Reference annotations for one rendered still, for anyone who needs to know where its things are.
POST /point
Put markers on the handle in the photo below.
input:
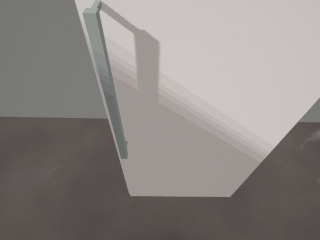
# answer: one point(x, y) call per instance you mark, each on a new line
point(95, 32)

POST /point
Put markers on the fridge door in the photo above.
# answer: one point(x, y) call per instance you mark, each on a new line
point(206, 89)

